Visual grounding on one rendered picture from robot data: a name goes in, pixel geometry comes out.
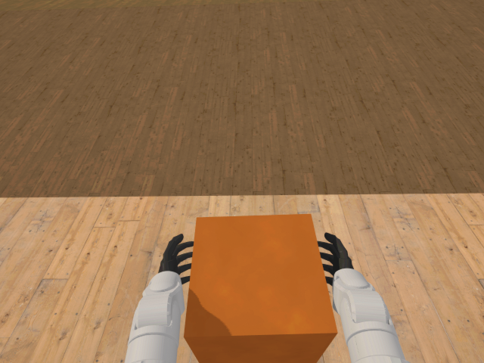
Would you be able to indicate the carton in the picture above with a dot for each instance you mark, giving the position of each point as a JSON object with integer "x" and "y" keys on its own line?
{"x": 257, "y": 291}

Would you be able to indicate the robot left forearm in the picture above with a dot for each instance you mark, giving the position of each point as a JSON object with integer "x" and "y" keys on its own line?
{"x": 154, "y": 335}

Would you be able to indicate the robot left hand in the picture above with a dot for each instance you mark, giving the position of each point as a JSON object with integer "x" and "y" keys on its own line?
{"x": 170, "y": 259}

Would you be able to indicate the robot right forearm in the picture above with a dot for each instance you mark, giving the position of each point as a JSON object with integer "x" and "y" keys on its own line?
{"x": 368, "y": 328}

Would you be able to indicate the robot right hand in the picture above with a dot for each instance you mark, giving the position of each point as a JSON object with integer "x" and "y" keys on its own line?
{"x": 339, "y": 259}

